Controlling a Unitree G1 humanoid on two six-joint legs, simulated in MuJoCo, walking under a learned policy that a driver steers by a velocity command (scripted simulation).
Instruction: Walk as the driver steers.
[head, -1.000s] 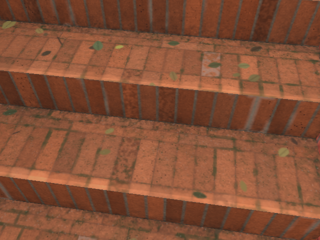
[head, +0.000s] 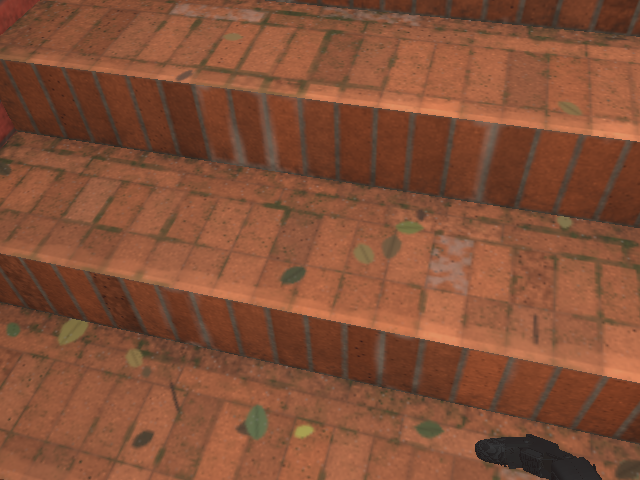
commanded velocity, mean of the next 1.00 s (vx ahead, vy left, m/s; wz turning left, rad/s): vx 0.50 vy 0.00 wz -0.51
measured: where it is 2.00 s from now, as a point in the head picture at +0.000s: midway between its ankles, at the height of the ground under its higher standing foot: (507, 48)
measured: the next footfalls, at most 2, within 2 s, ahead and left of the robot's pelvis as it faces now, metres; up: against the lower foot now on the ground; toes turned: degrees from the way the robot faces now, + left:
right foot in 0.36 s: +0.36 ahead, -0.14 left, +0.18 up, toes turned -12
left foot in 0.84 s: +0.72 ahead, -0.01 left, +0.36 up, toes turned -25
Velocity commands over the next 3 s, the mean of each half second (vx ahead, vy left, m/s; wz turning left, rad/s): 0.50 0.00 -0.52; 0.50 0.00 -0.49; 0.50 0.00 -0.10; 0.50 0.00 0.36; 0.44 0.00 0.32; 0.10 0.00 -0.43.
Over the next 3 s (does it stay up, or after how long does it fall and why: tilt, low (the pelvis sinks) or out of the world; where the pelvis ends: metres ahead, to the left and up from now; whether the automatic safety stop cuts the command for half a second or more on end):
stays up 1.33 -0.36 0.80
